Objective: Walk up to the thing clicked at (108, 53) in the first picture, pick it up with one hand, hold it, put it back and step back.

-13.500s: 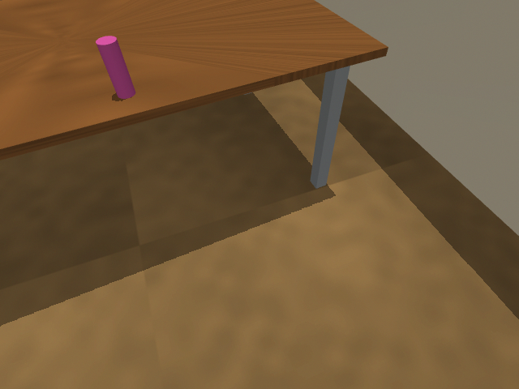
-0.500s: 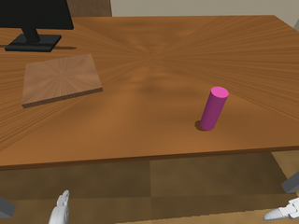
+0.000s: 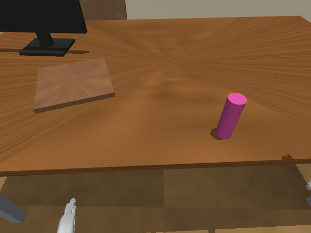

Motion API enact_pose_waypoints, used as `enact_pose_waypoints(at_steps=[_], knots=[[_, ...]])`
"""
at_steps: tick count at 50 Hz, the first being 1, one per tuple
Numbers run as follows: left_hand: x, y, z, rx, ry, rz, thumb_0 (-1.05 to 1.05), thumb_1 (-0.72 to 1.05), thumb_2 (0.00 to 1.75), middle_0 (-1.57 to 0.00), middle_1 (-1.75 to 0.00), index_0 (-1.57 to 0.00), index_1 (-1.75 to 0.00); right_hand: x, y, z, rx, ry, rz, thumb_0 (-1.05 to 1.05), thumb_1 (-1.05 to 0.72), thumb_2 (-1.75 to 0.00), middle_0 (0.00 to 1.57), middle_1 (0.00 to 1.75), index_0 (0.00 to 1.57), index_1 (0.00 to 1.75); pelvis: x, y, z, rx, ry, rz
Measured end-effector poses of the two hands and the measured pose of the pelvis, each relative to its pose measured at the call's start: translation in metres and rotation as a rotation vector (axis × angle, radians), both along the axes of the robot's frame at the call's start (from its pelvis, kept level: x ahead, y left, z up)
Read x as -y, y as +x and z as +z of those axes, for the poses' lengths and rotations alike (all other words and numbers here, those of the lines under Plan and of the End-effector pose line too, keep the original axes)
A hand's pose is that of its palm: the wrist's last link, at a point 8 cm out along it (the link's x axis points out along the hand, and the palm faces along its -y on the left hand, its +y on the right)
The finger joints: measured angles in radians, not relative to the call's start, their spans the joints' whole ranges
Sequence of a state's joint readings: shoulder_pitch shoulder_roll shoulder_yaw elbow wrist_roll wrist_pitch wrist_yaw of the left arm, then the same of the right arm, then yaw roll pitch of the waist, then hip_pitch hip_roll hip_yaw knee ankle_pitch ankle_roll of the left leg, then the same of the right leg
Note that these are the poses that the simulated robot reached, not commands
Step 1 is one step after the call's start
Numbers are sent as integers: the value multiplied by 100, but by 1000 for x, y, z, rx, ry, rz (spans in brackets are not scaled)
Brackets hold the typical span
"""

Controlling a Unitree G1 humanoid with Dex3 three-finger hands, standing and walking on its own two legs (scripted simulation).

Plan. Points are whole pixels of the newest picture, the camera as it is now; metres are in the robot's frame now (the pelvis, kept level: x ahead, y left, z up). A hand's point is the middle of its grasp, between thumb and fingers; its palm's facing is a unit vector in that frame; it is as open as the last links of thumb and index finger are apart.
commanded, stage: go down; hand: right
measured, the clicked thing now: (229, 117) +0.46 -0.20 +0.04
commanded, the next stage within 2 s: none
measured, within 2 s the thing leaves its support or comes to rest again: neither
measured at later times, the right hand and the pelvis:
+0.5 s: hand out of the picture +0.31 -0.35 +0.14, palm faces +0.13 +0.99 -0.01, open 17.5 cm; pelvis +0.00 +0.00 -0.01, yaw +0 degrees
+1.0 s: hand out of the picture +0.34 -0.37 +0.13, palm faces +0.16 +0.99 -0.01, open 17.3 cm; pelvis +0.01 -0.01 -0.01, yaw +0 degrees
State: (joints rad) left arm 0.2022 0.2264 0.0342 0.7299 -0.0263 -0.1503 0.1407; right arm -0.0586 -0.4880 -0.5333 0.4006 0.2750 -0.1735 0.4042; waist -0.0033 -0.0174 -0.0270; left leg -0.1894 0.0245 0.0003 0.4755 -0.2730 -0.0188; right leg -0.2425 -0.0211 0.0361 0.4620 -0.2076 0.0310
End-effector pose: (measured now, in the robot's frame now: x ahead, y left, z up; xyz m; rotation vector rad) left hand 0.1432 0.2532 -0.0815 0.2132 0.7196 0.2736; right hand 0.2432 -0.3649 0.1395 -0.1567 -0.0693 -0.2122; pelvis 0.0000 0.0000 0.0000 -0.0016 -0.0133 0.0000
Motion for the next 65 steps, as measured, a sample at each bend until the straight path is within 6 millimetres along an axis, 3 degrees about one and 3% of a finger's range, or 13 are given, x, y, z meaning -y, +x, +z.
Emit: enact_pose_waypoints(at_steps=[6,16,28,35,65], knots=[[-5,-4,-6,-50,31,8,-1,-53,4,-6,-4,-5,-5,8,6,-6,-26,31,25,-2,60,-5,3,6,4,6,3,1,-2,-16,3,3],[1,12,7,31,63,-16,-1,-54,5,-6,-5,-5,-5,21,19,-6,-18,112,47,-2,57,-5,4,6,5,6,2,1,-3,-31,8,-9],[-5,-9,-4,-27,91,-8,-1,-53,5,-6,-5,-5,-6,36,45,-4,-54,149,70,-2,56,-5,5,5,5,5,1,-3,-8,-78,13,-5],[-4,-8,-2,-21,108,-17,-1,-53,5,-6,-5,-6,-6,42,58,-5,-51,148,68,-2,55,-5,5,5,5,5,2,-2,-10,-102,15,0],[-2,6,0,6,125,-13,-1,-55,7,-7,-5,-5,-6,63,82,-4,-49,154,48,-2,48,-6,6,5,6,5,7,10,-18,-153,27,-3]])
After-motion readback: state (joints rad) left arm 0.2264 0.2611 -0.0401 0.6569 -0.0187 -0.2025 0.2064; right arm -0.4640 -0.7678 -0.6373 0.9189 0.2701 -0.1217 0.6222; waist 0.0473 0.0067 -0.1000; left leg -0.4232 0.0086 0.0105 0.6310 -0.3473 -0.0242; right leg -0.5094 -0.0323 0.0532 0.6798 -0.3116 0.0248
